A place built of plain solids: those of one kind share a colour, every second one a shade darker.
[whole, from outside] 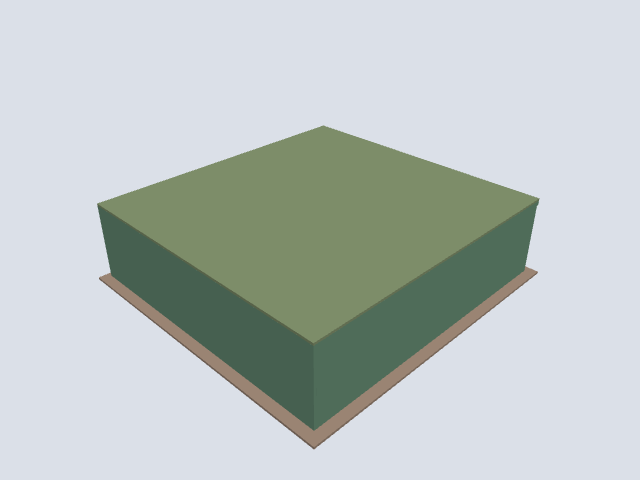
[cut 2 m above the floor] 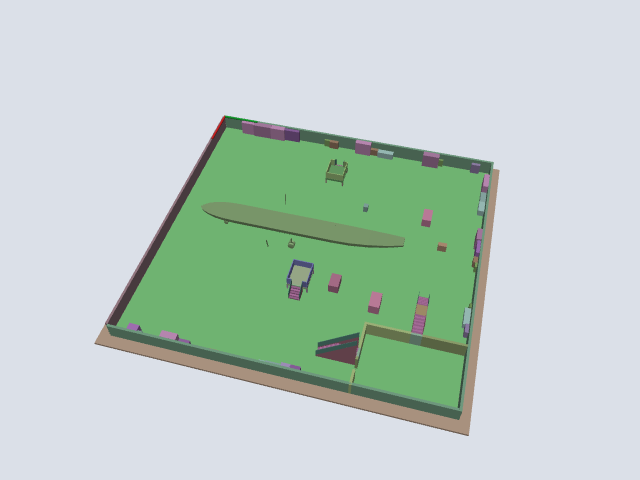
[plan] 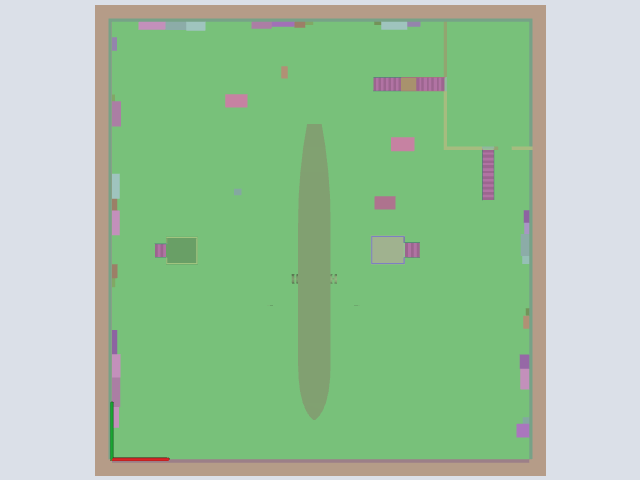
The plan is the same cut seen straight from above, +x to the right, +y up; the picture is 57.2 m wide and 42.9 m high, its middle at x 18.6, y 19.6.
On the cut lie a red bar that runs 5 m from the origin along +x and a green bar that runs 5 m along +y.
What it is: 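A smaller hangar bay with a two-storey office block in one corner, with a twin turboprop airliner in dock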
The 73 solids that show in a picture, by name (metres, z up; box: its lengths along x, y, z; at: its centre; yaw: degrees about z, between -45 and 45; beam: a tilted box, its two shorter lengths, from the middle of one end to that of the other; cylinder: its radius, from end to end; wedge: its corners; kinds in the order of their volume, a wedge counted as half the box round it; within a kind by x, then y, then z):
{
 "floor_site_1": {"box": [40.3, 42.1, 0.3], "at": [18.65, 19.55, -0.45]},
 "roof_bay_1": {"box": [37.9, 39.7, 0.3], "at": [18.65, 19.55, 10.42]},
 "floor_bay_1": {"box": [37.3, 39.1, 0.3], "at": [18.65, 19.55, -0.15]},
 "wall_bay_1": {"box": [0.3, 39.1, 10.27], "at": [-0.15, 19.55, 5.13]},
 "wall_bay_2": {"box": [37.9, 0.3, 10.27], "at": [18.65, 39.25, 5.13]},
 "wall_bay_3": {"box": [0.3, 39.1, 10.27], "at": [37.45, 19.55, 5.13]},
 "door_bay_1": {"box": [37.3, 0.3, 9.67], "at": [18.65, -0.15, 4.83]},
 "aircraft_1": {"wedge": [[16.64, 8.34, 2.5], [16.64, 14.89, 2.5], [16.79, 8.34, 1.87], [16.79, 14.89, 1.87], [17.19, 8.34, 1.37], [17.19, 14.89, 1.37], [17.77, 8.34, 1.09], [17.77, 14.89, 1.09], [18.42, 8.34, 1.09], [18.42, 14.89, 1.09], [19.0, 8.34, 1.37], [19.0, 14.89, 1.37], [19.4, 8.34, 1.87], [19.4, 14.89, 1.87], [19.55, 8.34, 2.5], [19.55, 14.89, 2.5]]},
 "aircraft_2": {"wedge": [[16.64, 8.34, 2.5], [16.69, 7.21, 2.49], [16.79, 8.34, 1.87], [16.83, 7.21, 1.88], [17.19, 8.34, 1.37], [17.22, 7.21, 1.39], [17.77, 8.34, 1.09], [17.78, 7.21, 1.11], [18.41, 7.21, 1.11], [18.42, 8.34, 1.09], [18.97, 7.21, 1.39], [19.0, 8.34, 1.37], [19.36, 7.21, 1.88], [19.4, 8.34, 1.87], [19.5, 7.21, 2.49], [19.55, 8.34, 2.5]]},
 "aircraft_3": {"wedge": [[16.64, 14.89, 2.5], [16.64, 21.14, 2.5], [16.79, 14.89, 1.87], [16.79, 21.14, 1.87], [17.19, 14.89, 1.37], [17.19, 21.14, 1.37], [17.77, 14.89, 1.09], [17.77, 21.14, 1.09], [18.42, 14.89, 1.09], [18.42, 21.14, 1.09], [19.0, 14.89, 1.37], [19.0, 21.14, 1.37], [19.4, 14.89, 1.87], [19.4, 21.14, 1.87], [19.55, 14.89, 2.5], [19.55, 21.14, 2.5]]},
 "aircraft_4": {"wedge": [[16.64, 21.14, 2.5], [16.69, 23.42, 2.54], [16.79, 21.14, 1.87], [16.83, 23.42, 1.93], [17.19, 21.14, 1.37], [17.22, 23.42, 1.44], [17.77, 21.14, 1.09], [17.78, 23.42, 1.17], [18.41, 23.42, 1.17], [18.42, 21.14, 1.09], [18.97, 23.42, 1.44], [19.0, 21.14, 1.37], [19.36, 23.42, 1.93], [19.4, 21.14, 1.87], [19.5, 23.42, 2.54], [19.55, 21.14, 2.5]]},
 "aircraft_5": {"wedge": [[16.69, 7.21, 2.49], [16.82, 6.07, 2.46], [16.83, 7.21, 1.88], [16.95, 6.07, 1.9], [17.22, 7.21, 1.39], [17.3, 6.07, 1.46], [17.78, 7.21, 1.11], [17.81, 6.07, 1.21], [18.38, 6.07, 1.21], [18.41, 7.21, 1.11], [18.89, 6.07, 1.46], [18.97, 7.21, 1.39], [19.24, 6.07, 1.9], [19.36, 7.21, 1.88], [19.37, 6.07, 2.46], [19.5, 7.21, 2.49]]},
 "aircraft_6": {"wedge": [[16.69, 23.42, 2.54], [16.83, 23.42, 1.93], [16.85, 25.69, 2.69], [16.97, 25.69, 2.15], [17.22, 23.42, 1.44], [17.32, 25.69, 1.71], [17.78, 23.42, 1.17], [17.82, 25.69, 1.47], [18.37, 25.69, 1.47], [18.41, 23.42, 1.17], [18.87, 25.69, 1.71], [18.97, 23.42, 1.44], [19.22, 25.69, 2.15], [19.34, 25.69, 2.69], [19.36, 23.42, 1.93], [19.5, 23.42, 2.54]]},
 "aircraft_7": {"wedge": [[16.82, 6.07, 2.46], [16.95, 6.07, 1.9], [17.05, 5.07, 2.41], [17.15, 5.07, 1.96], [17.3, 6.07, 1.46], [17.44, 5.07, 1.6], [17.81, 6.07, 1.21], [17.86, 5.07, 1.4], [18.33, 5.07, 1.4], [18.38, 6.07, 1.21], [18.75, 5.07, 1.6], [18.89, 6.07, 1.46], [19.04, 5.07, 1.96], [19.14, 5.07, 2.41], [19.24, 6.07, 1.9], [19.37, 6.07, 2.46]]},
 "aircraft_8": {"wedge": [[16.85, 25.69, 2.69], [16.97, 25.69, 2.15], [17.11, 27.97, 2.94], [17.21, 27.97, 2.51], [17.32, 25.69, 1.71], [17.48, 27.97, 2.16], [17.82, 25.69, 1.47], [17.88, 27.97, 1.97], [18.31, 27.97, 1.97], [18.37, 25.69, 1.47], [18.71, 27.97, 2.16], [18.87, 25.69, 1.71], [18.98, 27.97, 2.51], [19.08, 27.97, 2.94], [19.22, 25.69, 2.15], [19.34, 25.69, 2.69]]},
 "aircraft_9": {"wedge": [[17.05, 5.07, 2.41], [17.15, 5.07, 1.96], [17.34, 4.36, 2.35], [17.42, 4.36, 2.03], [17.44, 5.07, 1.6], [17.62, 4.36, 1.77], [17.86, 5.07, 1.4], [17.93, 4.36, 1.62], [18.26, 4.36, 1.62], [18.33, 5.07, 1.4], [18.57, 4.36, 1.77], [18.75, 5.07, 1.6], [18.77, 4.36, 2.03], [18.85, 4.36, 2.35], [19.04, 5.07, 1.96], [19.14, 5.07, 2.41]]},
 "aircraft_10": {"wedge": [[17.11, 27.97, 2.94], [17.21, 27.97, 2.51], [17.44, 29.96, 3.23], [17.48, 27.97, 2.16], [17.51, 29.96, 2.94], [17.69, 29.96, 2.71], [17.88, 27.97, 1.97], [17.95, 29.96, 2.59], [18.24, 29.96, 2.59], [18.31, 27.97, 1.97], [18.5, 29.96, 2.71], [18.68, 29.96, 2.94], [18.71, 27.97, 2.16], [18.75, 29.96, 3.23], [18.98, 27.97, 2.51], [19.08, 27.97, 2.94]]},
 "aircraft_11": {"wedge": [[17.34, 4.36, 2.35], [17.42, 4.36, 2.03], [17.62, 4.36, 1.77], [17.66, 3.85, 2.3], [17.7, 3.85, 2.11], [17.82, 3.85, 1.96], [17.93, 4.36, 1.62], [18.0, 3.85, 1.87], [18.19, 3.85, 1.87], [18.26, 4.36, 1.62], [18.37, 3.85, 1.96], [18.49, 3.85, 2.11], [18.53, 3.85, 2.3], [18.57, 4.36, 1.77], [18.77, 4.36, 2.03], [18.85, 4.36, 2.35]]},
 "wall_office_1": {"box": [0.3, 4.94, 8.34], "at": [29.81, 30.42, 4.17]},
 "wall_office_2": {"box": [0.3, 4.94, 8.34], "at": [29.81, 36.63, 4.17]},
 "wall_office_3": {"box": [3.43, 0.3, 8.34], "at": [31.37, 27.8, 4.17]},
 "wall_office_4": {"box": [1.87, 0.3, 8.34], "at": [36.66, 27.8, 4.17]},
 "rack_1": {"box": [0.64, 1.85, 2.38], "at": [0.32, 3.75, 1.19]},
 "rack_2": {"box": [0.7, 2.22, 2.52], "at": [0.35, 21.12, 1.26]},
 "rack_3": {"box": [0.76, 2.63, 2.49], "at": [0.38, 5.99, 1.25]},
 "rack_4": {"box": [0.77, 2.09, 2.18], "at": [0.38, 8.35, 1.09]},
 "rack_5": {"box": [0.82, 2.26, 2.03], "at": [0.41, 30.87, 1.01]},
 "rack_6": {"box": [2.42, 0.7, 2.41], "at": [3.59, 38.75, 1.21]},
 "rack_7": {"box": [1.82, 0.62, 2.44], "at": [13.38, 38.79, 1.22]},
 "rack_8": {"box": [0.81, 1.87, 2.41], "at": [36.9, 7.16, 1.21]},
 "cart_1": {"box": [1.98, 1.17, 1.23], "at": [11.13, 32.03, 0.61]},
 "cart_2": {"box": [1.88, 1.2, 1.23], "at": [24.41, 22.92, 0.61]},
 "cart_3": {"box": [2.1, 1.26, 1.38], "at": [26.0, 28.16, 0.69]},
 "bench_1": {"box": [0.7, 2.22, 0.94], "at": [0.35, 24.4, 0.47]},
 "bench_2": {"box": [1.85, 0.73, 0.89], "at": [5.72, 38.74, 0.45]},
 "bench_3": {"box": [1.72, 0.79, 0.91], "at": [7.51, 38.71, 0.46]},
 "bench_4": {"box": [2.33, 0.72, 0.89], "at": [25.24, 38.74, 0.45]},
 "bench_5": {"box": [0.75, 1.97, 0.89], "at": [36.93, 19.16, 0.45]},
 "lockers_1": {"box": [0.48, 2.17, 1.86], "at": [0.24, 10.48, 0.93]},
 "lockers_2": {"box": [2.03, 0.45, 1.81], "at": [15.3, 38.88, 0.91]},
 "lockers_3": {"box": [0.48, 1.12, 1.81], "at": [37.06, 21.7, 0.91]},
 "floor_l1a_1": {"box": [1.38, 1.18, 2.13], "at": [26.53, 33.52, 1.02]},
 "step_1": {"box": [0.35, 1.27, 0.87], "at": [26.29, 18.7, 0.38]},
 "step_2": {"box": [0.35, 1.27, 0.7], "at": [26.55, 18.7, 0.3]},
 "step_3": {"box": [0.35, 1.27, 0.54], "at": [26.82, 18.7, 0.22]},
 "step_4": {"box": [0.35, 1.27, 0.38], "at": [27.08, 18.7, 0.14]},
 "step_5": {"box": [0.35, 1.27, 0.21], "at": [27.34, 18.7, 0.06]},
 "step_6": {"box": [0.3, 1.18, 2.31], "at": [27.35, 33.52, 1.1]},
 "step_7": {"box": [0.3, 1.17, 4.05], "at": [29.59, 33.52, 1.97]},
 "chest_1": {"box": [0.47, 1.06, 1.0], "at": [0.23, 22.76, 0.5]},
 "chest_2": {"box": [0.5, 1.26, 1.12], "at": [0.25, 16.81, 0.56]},
 "chest_3": {"box": [0.58, 1.1, 1.02], "at": [15.44, 34.58, 0.51]},
 "chest_4": {"box": [0.97, 0.54, 1.03], "at": [16.8, 38.83, 0.52]},
 "chest_5": {"box": [0.53, 1.18, 1.01], "at": [37.04, 12.25, 0.51]},
 "crate_1": {"box": [1.13, 1.24, 1.28], "at": [36.74, 2.56, 0.64]},
 "crate_2": {"box": [0.84, 1.26, 1.03], "at": [36.88, 8.73, 0.52]},
 "floor_standR_1": {"box": [3.06, 2.58, 0.3], "at": [24.67, 18.7, 0.83]},
 "cabinet_1": {"box": [0.45, 1.19, 1.5], "at": [0.22, 37.12, 0.75]},
 "cabinet_2": {"box": [1.19, 0.45, 1.1], "at": [26.99, 38.88, 0.55]},
 "cabinet_3": {"box": [0.45, 1.0, 1.9], "at": [37.08, 20.64, 0.95]},
 "floor_standL_1": {"box": [2.85, 2.49, 0.3], "at": [6.25, 18.66, 0.83]},
 "floor_wall_office_door_1": {"box": [0.3, 1.27, 4.17], "at": [29.81, 33.52, 2.08]},
 "bin_1": {"box": [0.68, 0.58, 0.92], "at": [11.25, 23.89, 0.46]},
 "bin_2": {"box": [0.63, 0.72, 0.96], "at": [36.99, 17.81, 0.48]},
 "bin_3": {"box": [0.57, 0.58, 1.09], "at": [37.02, 3.47, 0.55]},
 "rail_1": {"wedge": [[33.09, 23.14, 0.25], [33.09, 23.14, 1.14], [33.09, 27.65, 4.24], [33.09, 27.65, 5.13], [33.14, 23.14, 0.25], [33.14, 23.14, 1.14], [33.14, 27.65, 4.24], [33.14, 27.65, 5.13]]},
 "rail_2": {"wedge": [[34.12, 23.14, 0.25], [34.12, 23.14, 1.14], [34.12, 27.65, 4.24], [34.12, 27.65, 5.13], [34.17, 23.14, 0.25], [34.17, 23.14, 1.14], [34.17, 27.65, 4.24], [34.17, 27.65, 5.13]]},
 "wall_1": {"wedge": [[33.09, 23.14, -0.05], [33.09, 23.14, 0.25], [33.09, 27.65, -0.05], [33.09, 27.65, 4.24], [33.14, 23.14, -0.05], [33.14, 23.14, 0.25], [33.14, 27.65, -0.05], [33.14, 27.65, 4.24]]},
 "wall_2": {"wedge": [[34.12, 23.14, -0.05], [34.12, 23.14, 0.25], [34.12, 27.65, -0.05], [34.12, 27.65, 4.24], [34.17, 23.14, -0.05], [34.17, 23.14, 0.25], [34.17, 27.65, -0.05], [34.17, 27.65, 4.24]]},
 "rail_standR_1": {"box": [0.1, 2.31, 1.1], "at": [23.23, 18.7, 1.53]},
 "rail_standR_2": {"box": [3.0, 0.1, 1.1], "at": [24.67, 17.49, 1.53]},
 "rail_standR_3": {"box": [3.0, 0.1, 1.1], "at": [24.67, 19.91, 1.53]},
 "rail_standL_1": {"box": [0.1, 2.22, 1.1], "at": [7.59, 18.66, 1.53]}
}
